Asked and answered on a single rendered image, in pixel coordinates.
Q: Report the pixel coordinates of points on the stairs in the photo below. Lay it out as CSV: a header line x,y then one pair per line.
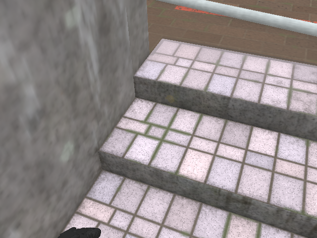
x,y
185,163

